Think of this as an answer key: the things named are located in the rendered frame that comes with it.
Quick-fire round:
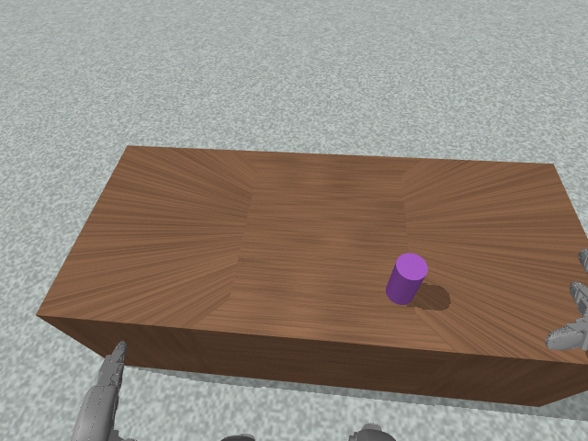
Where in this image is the right robot hand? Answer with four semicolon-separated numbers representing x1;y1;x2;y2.
545;249;588;351

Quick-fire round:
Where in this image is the can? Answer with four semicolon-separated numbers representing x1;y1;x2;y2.
386;253;428;305

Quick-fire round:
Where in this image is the left robot hand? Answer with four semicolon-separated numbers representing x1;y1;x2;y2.
71;341;137;441

